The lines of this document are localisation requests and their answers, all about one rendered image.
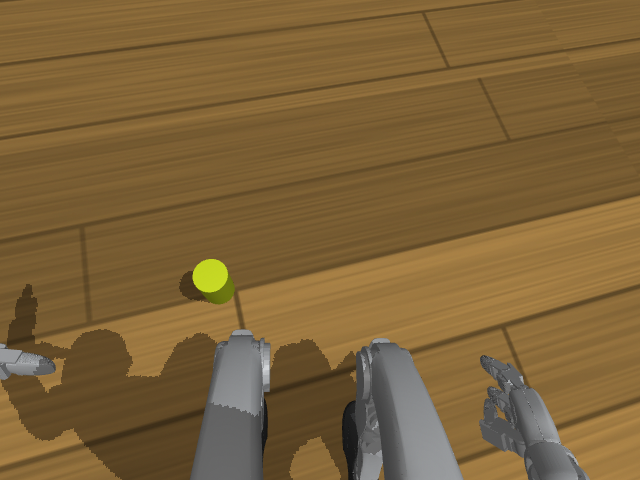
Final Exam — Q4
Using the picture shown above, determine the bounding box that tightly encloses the right robot arm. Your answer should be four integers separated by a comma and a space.
524, 442, 590, 480

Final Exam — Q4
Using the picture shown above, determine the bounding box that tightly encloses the right robot hand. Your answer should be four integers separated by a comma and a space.
479, 355, 562, 458

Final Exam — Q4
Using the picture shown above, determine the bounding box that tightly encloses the right robot foot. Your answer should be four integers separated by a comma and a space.
342, 400, 379, 480

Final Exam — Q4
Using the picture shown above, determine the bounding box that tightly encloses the can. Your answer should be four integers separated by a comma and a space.
193, 259, 235, 304

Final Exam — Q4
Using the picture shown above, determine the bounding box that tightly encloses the left robot hand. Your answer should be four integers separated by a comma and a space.
0, 343, 56, 380

